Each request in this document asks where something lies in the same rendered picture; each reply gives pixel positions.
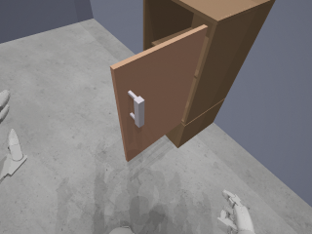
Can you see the robot right hand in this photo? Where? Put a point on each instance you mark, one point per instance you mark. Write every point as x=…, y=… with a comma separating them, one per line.
x=232, y=222

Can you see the cupboard door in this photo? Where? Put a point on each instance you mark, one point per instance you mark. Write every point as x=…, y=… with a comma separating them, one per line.
x=162, y=76

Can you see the robot left hand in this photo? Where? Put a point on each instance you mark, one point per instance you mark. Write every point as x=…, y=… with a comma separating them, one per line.
x=11, y=162

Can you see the handle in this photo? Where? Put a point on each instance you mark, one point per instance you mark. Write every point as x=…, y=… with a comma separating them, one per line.
x=139, y=104

